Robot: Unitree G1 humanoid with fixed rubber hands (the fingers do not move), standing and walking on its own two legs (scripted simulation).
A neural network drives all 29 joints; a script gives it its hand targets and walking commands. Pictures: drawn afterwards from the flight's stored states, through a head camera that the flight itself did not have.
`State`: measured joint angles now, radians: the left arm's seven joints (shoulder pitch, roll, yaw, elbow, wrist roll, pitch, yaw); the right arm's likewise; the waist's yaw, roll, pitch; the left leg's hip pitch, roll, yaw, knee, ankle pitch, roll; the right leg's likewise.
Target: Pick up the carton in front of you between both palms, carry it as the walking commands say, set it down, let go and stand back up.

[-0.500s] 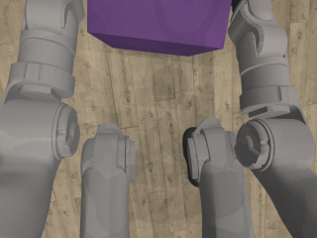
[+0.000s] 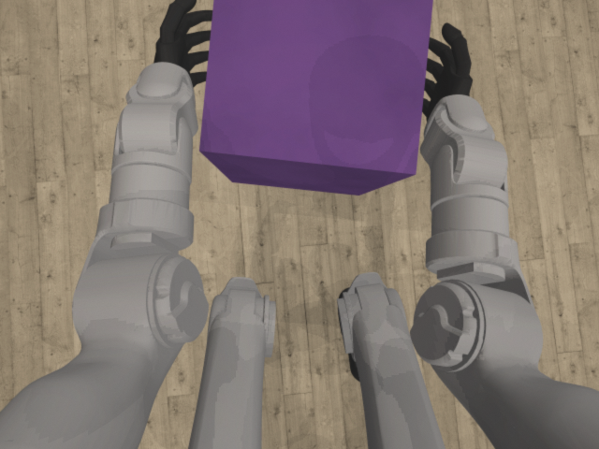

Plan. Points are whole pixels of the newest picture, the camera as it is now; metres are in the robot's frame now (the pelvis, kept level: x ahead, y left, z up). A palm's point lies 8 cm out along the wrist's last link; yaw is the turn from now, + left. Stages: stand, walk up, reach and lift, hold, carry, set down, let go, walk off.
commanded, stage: reach and lift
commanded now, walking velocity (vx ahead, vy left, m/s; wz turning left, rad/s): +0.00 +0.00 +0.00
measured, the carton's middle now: (308, 103) +0.54 +0.00 -0.14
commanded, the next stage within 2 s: none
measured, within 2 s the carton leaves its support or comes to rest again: neither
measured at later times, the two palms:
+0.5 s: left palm (101, 39) +0.48 +0.15 +0.10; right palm (556, 68) +0.47 -0.15 +0.10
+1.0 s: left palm out of the picture +0.42 +0.15 +0.24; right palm out of the picture +0.42 -0.15 +0.24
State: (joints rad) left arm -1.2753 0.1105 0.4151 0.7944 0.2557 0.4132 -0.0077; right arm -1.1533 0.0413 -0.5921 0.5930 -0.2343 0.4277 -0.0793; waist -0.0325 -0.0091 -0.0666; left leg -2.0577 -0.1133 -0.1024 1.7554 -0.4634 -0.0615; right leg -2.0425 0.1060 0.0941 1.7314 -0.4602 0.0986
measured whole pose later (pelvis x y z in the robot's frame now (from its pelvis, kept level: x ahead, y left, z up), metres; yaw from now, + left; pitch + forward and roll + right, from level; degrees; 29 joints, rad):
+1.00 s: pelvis +0.10 -0.01 +0.26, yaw +1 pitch +14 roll +0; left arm -0.39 -0.14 0.33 0.52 0.25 0.40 0.01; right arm -0.37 0.16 -0.35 0.49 -0.24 0.40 -0.04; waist -0.01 0.00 -0.16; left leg -0.66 -0.06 -0.14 0.73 -0.31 -0.03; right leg -0.67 0.06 0.14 0.73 -0.31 0.03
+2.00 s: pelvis +0.11 -0.01 +0.29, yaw +1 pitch -4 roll +0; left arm -0.27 -0.15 0.24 0.32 0.28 0.66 0.00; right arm -0.27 0.15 -0.25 0.32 -0.28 0.66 0.00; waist 0.00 0.00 -0.01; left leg -0.11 -0.03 -0.14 0.39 -0.21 -0.02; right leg -0.11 0.03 0.14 0.38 -0.20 0.02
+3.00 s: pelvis +0.11 -0.01 +0.29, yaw +1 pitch -7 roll +0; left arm -0.29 -0.16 0.24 0.25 0.29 0.76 -0.01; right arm -0.29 0.16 -0.24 0.26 -0.29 0.76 0.01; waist 0.00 0.00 0.01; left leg -0.05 -0.03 -0.13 0.36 -0.19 -0.02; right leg -0.05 0.03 0.13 0.36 -0.19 0.02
